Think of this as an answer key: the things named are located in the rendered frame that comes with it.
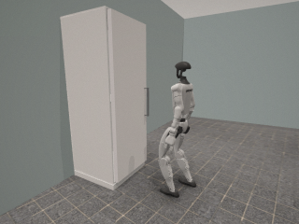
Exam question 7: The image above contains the robot right forearm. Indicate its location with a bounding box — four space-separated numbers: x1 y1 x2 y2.
184 107 194 122

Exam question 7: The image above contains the right robot upper arm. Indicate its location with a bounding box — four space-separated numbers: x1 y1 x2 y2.
190 83 195 109

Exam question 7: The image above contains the robot left hand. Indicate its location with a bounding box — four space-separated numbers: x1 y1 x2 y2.
164 134 176 154

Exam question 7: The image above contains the handle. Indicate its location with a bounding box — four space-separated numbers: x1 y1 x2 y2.
144 88 150 116

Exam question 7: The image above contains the right robot foot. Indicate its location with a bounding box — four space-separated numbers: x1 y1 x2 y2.
178 178 196 188

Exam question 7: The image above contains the fridge door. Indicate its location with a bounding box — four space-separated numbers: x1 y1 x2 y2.
107 8 147 183

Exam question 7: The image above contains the robot left forearm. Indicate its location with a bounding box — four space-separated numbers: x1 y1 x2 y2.
169 106 182 136

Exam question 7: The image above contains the robot torso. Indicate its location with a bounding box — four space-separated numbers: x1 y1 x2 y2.
172 81 192 134

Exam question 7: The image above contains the left robot upper arm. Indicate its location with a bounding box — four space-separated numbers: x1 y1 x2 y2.
171 84 184 113

